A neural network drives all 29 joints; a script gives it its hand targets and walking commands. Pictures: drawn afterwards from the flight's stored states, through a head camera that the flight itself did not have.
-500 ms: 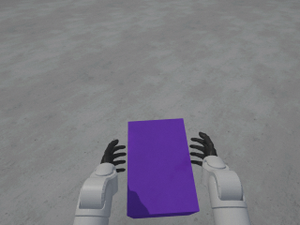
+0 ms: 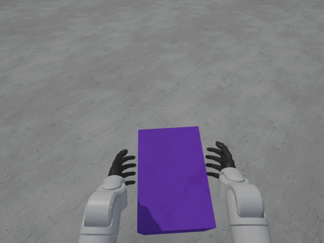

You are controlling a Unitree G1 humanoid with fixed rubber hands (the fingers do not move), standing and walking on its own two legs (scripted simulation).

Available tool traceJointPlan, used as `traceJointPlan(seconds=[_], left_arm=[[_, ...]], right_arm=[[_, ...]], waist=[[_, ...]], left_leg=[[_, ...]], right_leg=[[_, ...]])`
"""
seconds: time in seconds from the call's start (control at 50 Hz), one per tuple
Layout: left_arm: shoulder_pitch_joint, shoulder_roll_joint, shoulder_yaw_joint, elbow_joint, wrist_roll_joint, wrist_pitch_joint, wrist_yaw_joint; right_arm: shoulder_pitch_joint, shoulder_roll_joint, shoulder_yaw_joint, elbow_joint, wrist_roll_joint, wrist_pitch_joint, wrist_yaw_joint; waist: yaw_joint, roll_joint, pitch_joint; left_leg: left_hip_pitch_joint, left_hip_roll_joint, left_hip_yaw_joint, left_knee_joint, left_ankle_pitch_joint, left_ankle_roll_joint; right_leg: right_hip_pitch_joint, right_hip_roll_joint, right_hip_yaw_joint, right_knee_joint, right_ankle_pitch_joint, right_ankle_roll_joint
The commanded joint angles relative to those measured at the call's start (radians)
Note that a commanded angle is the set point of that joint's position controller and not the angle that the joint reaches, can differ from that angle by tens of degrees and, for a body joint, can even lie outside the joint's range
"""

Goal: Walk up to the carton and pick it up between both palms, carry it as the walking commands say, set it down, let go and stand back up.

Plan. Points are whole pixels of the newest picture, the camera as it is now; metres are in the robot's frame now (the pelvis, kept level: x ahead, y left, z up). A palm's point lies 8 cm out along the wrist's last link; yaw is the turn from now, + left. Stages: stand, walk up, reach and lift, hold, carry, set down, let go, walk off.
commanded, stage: carry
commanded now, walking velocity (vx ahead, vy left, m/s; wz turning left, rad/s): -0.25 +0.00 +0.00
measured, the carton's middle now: (171, 180) +0.32 +0.00 -0.03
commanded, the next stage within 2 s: none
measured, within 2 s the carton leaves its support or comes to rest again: neither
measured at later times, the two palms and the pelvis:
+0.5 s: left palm (101, 215) +0.18 +0.14 +0.07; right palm (229, 202) +0.20 -0.11 +0.09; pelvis -0.07 +0.01 -0.01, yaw +0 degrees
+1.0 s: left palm out of the picture +0.05 +0.17 +0.06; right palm out of the picture +0.07 -0.08 +0.09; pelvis -0.21 +0.04 -0.01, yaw +1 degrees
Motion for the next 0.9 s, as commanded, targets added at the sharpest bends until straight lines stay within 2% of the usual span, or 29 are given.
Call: traceJointPlan(seconds=[0.0,0.04,0.06,0.1,0.16,0.22,0.3,0.38,0.42,0.46,0.5,0.56,0.6,0.62,0.64,0.66,0.68,0.7,0.72,0.74,0.76,0.78,0.8,0.84,0.86,0.88], left_arm=[[-0.414,-0.99,-0.597,-0.549,-0.332,0.047,-0.123],[-0.311,-0.921,-0.554,-0.399,-0.266,0.126,-0.11],[-0.275,-0.888,-0.546,-0.38,-0.252,0.151,-0.108],[-0.274,-0.875,-0.541,-0.41,-0.261,0.18,-0.11],[-0.377,-0.924,-0.543,-0.458,-0.29,0.204,-0.123],[-0.421,-0.949,-0.532,-0.469,-0.305,0.219,-0.13],[-0.429,-0.977,-0.527,-0.453,-0.314,0.234,-0.131],[-0.439,-0.986,-0.528,-0.435,-0.314,0.244,-0.131],[-0.464,-0.998,-0.534,-0.432,-0.318,0.247,-0.132],[-0.477,-1.012,-0.54,-0.43,-0.322,0.248,-0.133],[-0.478,-1.025,-0.545,-0.424,-0.329,0.243,-0.135],[-0.476,-1.044,-0.544,-0.413,-0.34,0.238,-0.138],[-0.462,-1.044,-0.537,-0.391,-0.34,0.239,-0.142],[-0.468,-1.044,-0.54,-0.388,-0.341,0.24,-0.145],[-0.466,-1.038,-0.53,-0.381,-0.341,0.243,-0.148],[-0.466,-1.027,-0.515,-0.381,-0.343,0.247,-0.154],[-0.488,-1.012,-0.507,-0.383,-0.334,0.248,-0.161],[-0.522,-1.014,-0.514,-0.402,-0.342,0.247,-0.168],[-0.562,-1.027,-0.538,-0.426,-0.355,0.245,-0.171],[-0.59,-1.031,-0.552,-0.446,-0.36,0.244,-0.172],[-0.599,-1.04,-0.56,-0.451,-0.359,0.24,-0.172],[-0.593,-1.029,-0.558,-0.455,-0.35,0.237,-0.168],[-0.557,-1.015,-0.539,-0.437,-0.334,0.237,-0.162],[-0.443,-0.979,-0.478,-0.362,-0.285,0.236,-0.142],[-0.375,-0.961,-0.446,-0.318,-0.258,0.239,-0.13],[-0.336,-0.946,-0.422,-0.281,-0.24,0.242,-0.118]], right_arm=[[-0.265,1.031,0.562,-0.479,0.333,0.096,0.142],[-0.154,0.961,0.519,-0.33,0.265,0.175,0.133],[-0.118,0.932,0.513,-0.312,0.253,0.2,0.132],[-0.112,0.931,0.519,-0.341,0.262,0.232,0.137],[-0.211,0.993,0.526,-0.387,0.29,0.259,0.149],[-0.264,1.03,0.523,-0.4,0.304,0.276,0.152],[-0.273,1.049,0.509,-0.391,0.309,0.291,0.155],[-0.257,1.053,0.487,-0.354,0.306,0.301,0.162],[-0.263,1.058,0.473,-0.337,0.305,0.304,0.167],[-0.28,1.064,0.466,-0.336,0.311,0.303,0.17],[-0.285,1.073,0.464,-0.34,0.316,0.301,0.173],[-0.274,1.083,0.458,-0.33,0.307,0.297,0.173],[-0.269,1.072,0.452,-0.312,0.294,0.298,0.17],[-0.254,1.071,0.45,-0.299,0.287,0.299,0.171],[-0.267,1.066,0.453,-0.298,0.286,0.299,0.171],[-0.293,1.059,0.452,-0.297,0.282,0.299,0.169],[-0.327,1.069,0.466,-0.304,0.285,0.298,0.169],[-0.338,1.079,0.466,-0.309,0.284,0.292,0.163],[-0.324,1.086,0.444,-0.293,0.28,0.284,0.162],[-0.299,1.095,0.424,-0.267,0.278,0.279,0.16],[-0.291,1.098,0.42,-0.259,0.281,0.275,0.159],[-0.292,1.094,0.425,-0.267,0.287,0.273,0.156],[-0.299,1.081,0.434,-0.276,0.293,0.276,0.152],[-0.307,1.046,0.466,-0.28,0.313,0.292,0.15],[-0.294,1.025,0.479,-0.272,0.322,0.301,0.151],[-0.299,1.02,0.481,-0.257,0.326,0.307,0.157]], waist=[[-0.002,0.023,-0.229],[-0.001,0.035,-0.273],[-0.001,0.046,-0.283],[0.002,0.042,-0.281],[0.004,-0.005,-0.216],[0.004,-0.057,-0.172],[0.004,-0.063,-0.188],[0.004,0.008,-0.172],[0.005,0.08,-0.166],[0.011,0.176,-0.189],[0.017,0.191,-0.239],[0.027,0.135,-0.295],[0.032,0.073,-0.292],[0.03,-0.021,-0.286],[0.032,-0.181,-0.262],[0.045,-0.307,-0.211],[0.03,-0.308,-0.168],[0.015,-0.211,-0.181],[0.003,-0.11,-0.213],[0.001,-0.05,-0.233],[0.003,-0.034,-0.248],[0.007,-0.058,-0.257],[0.011,-0.1,-0.26],[0.013,-0.204,-0.26],[0.012,-0.182,-0.256],[0.016,-0.056,-0.227]], left_leg=[[0.142,0.081,-0.085,-0.009,0.312,0.039],[0.162,0.091,-0.079,0.015,0.406,0.043],[0.165,0.095,-0.079,0.027,0.448,0.046],[0.155,0.101,-0.077,0.045,0.441,0.042],[0.088,0.09,-0.075,0.044,0.288,0.032],[0.042,0.073,-0.075,0.039,0.129,0.024],[0.059,0.066,-0.086,0.061,0.043,0.029],[0.05,0.09,-0.121,0.008,-0.017,0.035],[0.016,0.122,-0.167,-0.078,-0.114,0.04],[-0.049,0.182,-0.231,-0.206,-0.223,0.049],[-0.087,0.205,-0.248,-0.274,-0.32,0.056],[-0.094,0.15,-0.161,-0.238,-0.325,0.029],[-0.097,0.103,-0.088,-0.149,-0.332,0.02],[-0.079,0.062,-0.032,-0.016,-0.329,0.021],[-0.04,-0.015,0.035,0.225,-0.306,0.013],[-0.016,-0.085,0.012,0.561,-0.305,-0.01],[-0.053,-0.07,-0.108,0.773,-0.308,-0.014],[-0.056,-0.048,-0.152,0.847,-0.274,-0.008],[-0.045,-0.042,-0.156,0.841,-0.233,-0.002],[-0.072,-0.044,-0.138,0.786,-0.206,-0.006],[-0.107,-0.041,-0.112,0.667,-0.198,-0.009],[-0.122,-0.04,-0.087,0.563,-0.215,-0.015],[-0.119,-0.036,-0.079,0.469,-0.254,-0.016],[-0.054,-0.037,-0.085,0.201,-0.315,-0.006],[0.009,-0.04,-0.09,-0.007,-0.321,0.007],[0.068,-0.002,-0.148,-0.201,-0.267,0.017]], right_leg=[[-0.011,-0.089,0.08,-0.062,0.326,-0.009],[0.001,-0.099,0.07,-0.027,0.395,-0.008],[0.001,-0.105,0.067,-0.008,0.42,-0.003],[-0.021,-0.121,0.071,0.005,0.437,0.0],[-0.06,-0.14,0.092,-0.017,0.422,-0.008],[-0.107,-0.155,0.122,-0.062,0.29,-0.02],[-0.175,-0.165,0.139,-0.082,0.139,-0.036],[-0.247,-0.145,0.129,-0.077,-0.035,-0.031],[-0.251,-0.111,0.099,-0.038,-0.086,-0.024],[-0.183,-0.046,0.028,0.102,-0.057,-0.009],[-0.118,-0.014,0.019,0.177,-0.051,-0.003],[-0.077,-0.015,0.025,0.124,-0.014,-0.012],[-0.108,-0.038,0.047,0.056,-0.041,-0.037],[-0.167,-0.099,0.12,-0.026,-0.104,-0.062],[-0.291,-0.204,0.242,-0.214,-0.222,-0.111],[-0.464,-0.364,0.431,-0.439,-0.366,-0.203],[-0.518,-0.414,0.444,-0.472,-0.334,-0.216],[-0.499,-0.364,0.352,-0.421,-0.244,-0.169],[-0.455,-0.301,0.231,-0.339,-0.149,-0.109],[-0.361,-0.263,0.166,-0.264,-0.038,-0.078],[-0.255,-0.243,0.141,-0.204,0.068,-0.068],[-0.18,-0.24,0.137,-0.185,0.108,-0.067],[-0.126,-0.248,0.14,-0.193,0.091,-0.07],[-0.063,-0.275,0.198,-0.232,0.009,-0.084],[-0.057,-0.256,0.19,-0.189,0.009,-0.079],[-0.111,-0.209,0.14,-0.09,0.046,-0.056]])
